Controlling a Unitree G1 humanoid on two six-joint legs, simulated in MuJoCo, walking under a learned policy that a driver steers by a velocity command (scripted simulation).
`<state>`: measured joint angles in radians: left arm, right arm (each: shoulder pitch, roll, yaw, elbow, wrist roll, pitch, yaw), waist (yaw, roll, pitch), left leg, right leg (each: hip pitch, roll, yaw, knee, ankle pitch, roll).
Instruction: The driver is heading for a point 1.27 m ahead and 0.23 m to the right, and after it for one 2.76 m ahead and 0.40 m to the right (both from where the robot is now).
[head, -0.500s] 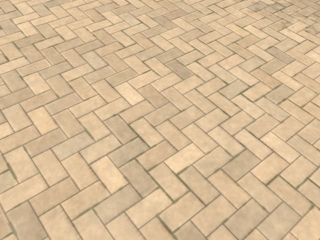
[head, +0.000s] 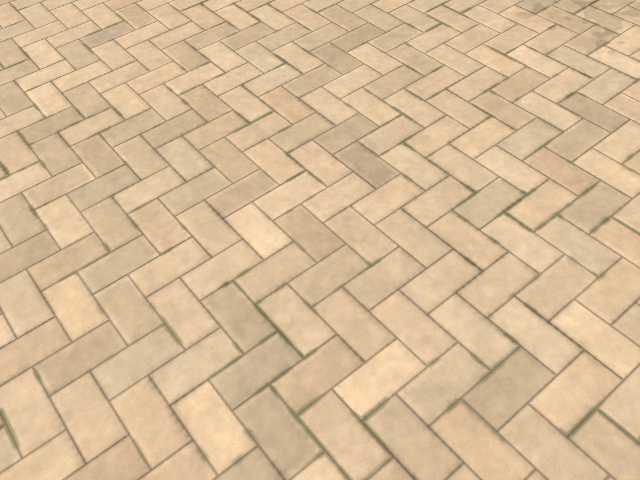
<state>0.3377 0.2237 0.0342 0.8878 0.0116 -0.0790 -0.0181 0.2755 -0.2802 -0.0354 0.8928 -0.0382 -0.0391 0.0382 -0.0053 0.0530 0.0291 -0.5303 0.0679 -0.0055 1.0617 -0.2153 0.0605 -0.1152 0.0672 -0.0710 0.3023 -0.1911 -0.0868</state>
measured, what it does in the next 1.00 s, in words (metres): walks ahead: left foot, then right foot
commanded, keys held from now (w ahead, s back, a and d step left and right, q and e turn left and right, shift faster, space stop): w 0.68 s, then no key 0.32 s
